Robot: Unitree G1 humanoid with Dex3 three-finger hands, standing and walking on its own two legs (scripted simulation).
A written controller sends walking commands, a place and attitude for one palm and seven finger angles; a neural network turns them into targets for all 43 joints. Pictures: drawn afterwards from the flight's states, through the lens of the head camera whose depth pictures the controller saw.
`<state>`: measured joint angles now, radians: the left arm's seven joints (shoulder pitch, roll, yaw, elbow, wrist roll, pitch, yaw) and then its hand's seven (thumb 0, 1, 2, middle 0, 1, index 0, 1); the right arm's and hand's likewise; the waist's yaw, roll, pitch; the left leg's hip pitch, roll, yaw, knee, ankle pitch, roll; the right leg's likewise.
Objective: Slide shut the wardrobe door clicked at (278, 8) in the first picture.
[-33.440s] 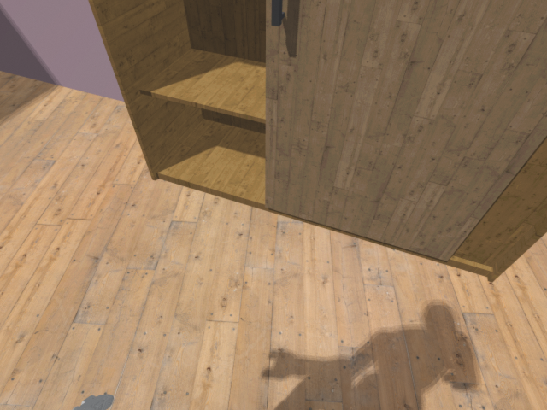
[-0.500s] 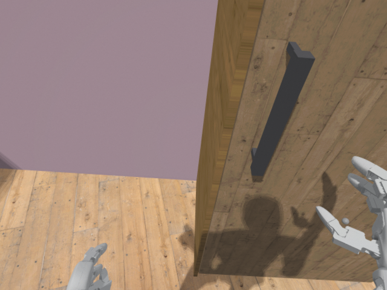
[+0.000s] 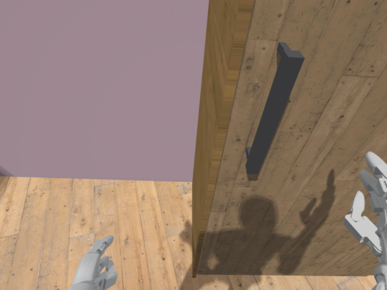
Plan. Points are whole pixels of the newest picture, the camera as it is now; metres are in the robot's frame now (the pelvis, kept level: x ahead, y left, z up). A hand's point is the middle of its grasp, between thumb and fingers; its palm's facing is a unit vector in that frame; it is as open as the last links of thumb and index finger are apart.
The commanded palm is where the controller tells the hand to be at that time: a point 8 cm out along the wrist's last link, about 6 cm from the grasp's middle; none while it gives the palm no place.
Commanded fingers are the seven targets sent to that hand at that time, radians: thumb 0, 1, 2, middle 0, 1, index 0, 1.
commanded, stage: draw the hand back to the body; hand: right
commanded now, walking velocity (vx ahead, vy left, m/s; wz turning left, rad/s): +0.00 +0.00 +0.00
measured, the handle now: (265, 116) +0.35 -0.12 +0.23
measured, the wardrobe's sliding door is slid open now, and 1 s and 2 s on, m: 0.00 0.00 0.00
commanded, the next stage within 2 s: step back with the hand held close in 0.04 s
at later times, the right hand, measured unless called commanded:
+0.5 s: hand (364, 231) +0.18 -0.26 +0.14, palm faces +0.35 +0.82 -0.46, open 7.4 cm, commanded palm +0.12 -0.31 +0.17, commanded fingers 0.00 -0.90 -0.90 0.20 0.30 0.20 0.30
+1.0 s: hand out of the picture +0.10 -0.29 +0.15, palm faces +0.49 +0.77 -0.40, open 7.4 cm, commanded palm +0.03 -0.33 +0.17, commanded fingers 0.00 -0.90 -0.90 0.20 0.30 0.20 0.30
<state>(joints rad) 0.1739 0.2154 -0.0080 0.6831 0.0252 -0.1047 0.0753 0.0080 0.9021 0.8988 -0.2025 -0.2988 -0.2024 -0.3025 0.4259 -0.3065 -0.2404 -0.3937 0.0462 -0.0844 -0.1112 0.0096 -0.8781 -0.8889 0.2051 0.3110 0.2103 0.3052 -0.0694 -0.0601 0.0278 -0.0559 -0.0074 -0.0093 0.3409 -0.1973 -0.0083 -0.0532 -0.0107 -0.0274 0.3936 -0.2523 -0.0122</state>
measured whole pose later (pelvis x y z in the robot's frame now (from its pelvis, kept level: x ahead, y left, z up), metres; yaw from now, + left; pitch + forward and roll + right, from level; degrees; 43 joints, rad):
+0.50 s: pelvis -0.03 -0.01 +0.00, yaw +3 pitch +0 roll +1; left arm 0.17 0.27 0.02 0.60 -0.01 -0.01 0.10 0.01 0.90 0.90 -0.20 -0.30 -0.20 -0.30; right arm 0.50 -0.38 -0.34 -0.38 0.05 -0.11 -0.13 0.01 -0.89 -0.90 0.21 0.30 0.21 0.30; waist -0.02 -0.05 -0.01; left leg -0.24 -0.01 -0.06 0.40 -0.15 -0.03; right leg -0.23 -0.01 -0.08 0.47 -0.24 -0.03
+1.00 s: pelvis -0.11 -0.03 -0.03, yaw +0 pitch -2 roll +1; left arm 0.21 0.21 -0.01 0.62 0.01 -0.10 0.09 0.01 0.90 0.90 -0.20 -0.30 -0.20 -0.30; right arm 0.46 -0.36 -0.42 -0.49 0.01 -0.23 -0.16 0.01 -0.89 -0.90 0.21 0.30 0.21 0.30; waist -0.02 0.00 0.04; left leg -0.41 -0.01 -0.09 0.63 -0.19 -0.06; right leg -0.44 0.00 -0.06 0.71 -0.29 -0.07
